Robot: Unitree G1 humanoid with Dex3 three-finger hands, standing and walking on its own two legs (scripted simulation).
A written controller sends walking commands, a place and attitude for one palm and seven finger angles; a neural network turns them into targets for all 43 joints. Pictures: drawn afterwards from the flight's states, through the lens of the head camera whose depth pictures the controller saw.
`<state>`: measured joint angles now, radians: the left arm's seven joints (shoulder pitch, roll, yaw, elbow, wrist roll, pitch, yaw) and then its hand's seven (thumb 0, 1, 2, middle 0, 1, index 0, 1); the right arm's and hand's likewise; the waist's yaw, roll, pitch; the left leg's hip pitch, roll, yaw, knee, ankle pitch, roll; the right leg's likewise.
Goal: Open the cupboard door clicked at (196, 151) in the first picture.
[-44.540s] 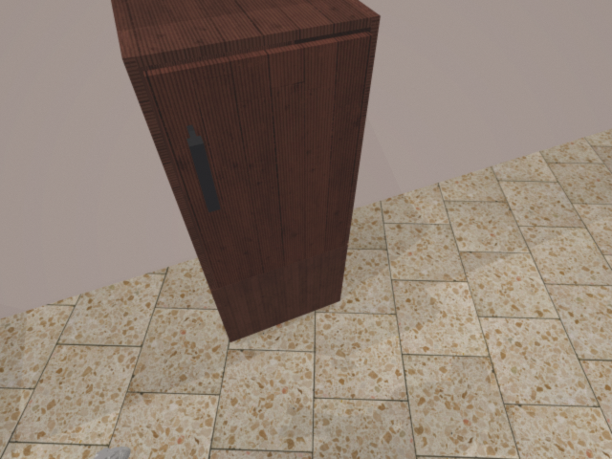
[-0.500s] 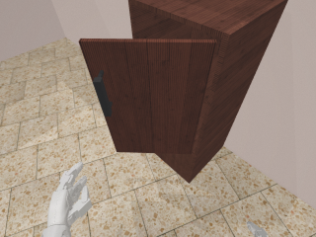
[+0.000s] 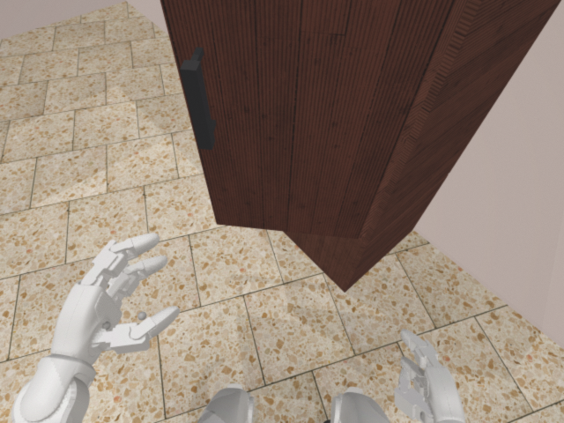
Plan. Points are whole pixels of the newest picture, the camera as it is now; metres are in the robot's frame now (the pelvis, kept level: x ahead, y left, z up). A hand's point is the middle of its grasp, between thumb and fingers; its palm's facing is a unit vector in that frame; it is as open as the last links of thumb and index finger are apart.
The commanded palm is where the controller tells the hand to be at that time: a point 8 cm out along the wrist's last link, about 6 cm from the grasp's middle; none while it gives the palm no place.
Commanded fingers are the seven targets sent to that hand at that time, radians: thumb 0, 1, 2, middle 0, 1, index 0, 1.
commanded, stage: raise the hand with hooked fingers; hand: left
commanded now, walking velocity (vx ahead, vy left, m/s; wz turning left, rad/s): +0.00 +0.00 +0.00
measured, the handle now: (202, 101) +0.57 +0.18 +0.11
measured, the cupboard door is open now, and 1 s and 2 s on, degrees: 43 43 43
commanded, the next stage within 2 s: move the hooked fingers beside the handle in 1.40 s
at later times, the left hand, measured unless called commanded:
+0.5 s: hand (100, 266) +0.28 +0.24 +0.09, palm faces +0.00 -1.00 -0.05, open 13.2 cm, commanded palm +0.25 +0.30 +0.10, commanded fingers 0.00 -0.50 0.30 -0.30 -1.20 -0.30 -1.20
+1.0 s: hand (75, 207) +0.33 +0.28 +0.13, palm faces +0.00 -1.00 -0.03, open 14.0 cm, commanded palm +0.29 +0.32 +0.13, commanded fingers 0.00 -0.50 0.30 -0.30 -1.20 -0.30 -1.20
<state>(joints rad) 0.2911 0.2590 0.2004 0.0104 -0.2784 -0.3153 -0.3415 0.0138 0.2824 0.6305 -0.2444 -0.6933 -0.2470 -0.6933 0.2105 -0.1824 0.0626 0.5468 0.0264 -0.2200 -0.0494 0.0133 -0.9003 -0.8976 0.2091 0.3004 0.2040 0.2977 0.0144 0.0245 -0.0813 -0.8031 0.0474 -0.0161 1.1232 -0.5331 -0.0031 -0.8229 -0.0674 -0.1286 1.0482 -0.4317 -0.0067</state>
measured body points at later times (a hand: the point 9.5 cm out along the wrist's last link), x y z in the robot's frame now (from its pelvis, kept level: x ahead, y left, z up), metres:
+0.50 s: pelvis +0.02 +0.01 +0.03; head +0.07 +0.02 +0.48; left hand +0.27 +0.30 +0.10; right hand +0.19 -0.24 -0.03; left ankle +0.01 +0.12 -0.66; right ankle +0.05 -0.12 -0.66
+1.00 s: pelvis +0.03 +0.01 +0.05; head +0.07 +0.01 +0.50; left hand +0.32 +0.33 +0.14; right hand +0.17 -0.25 -0.04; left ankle +0.01 +0.12 -0.66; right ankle +0.05 -0.12 -0.66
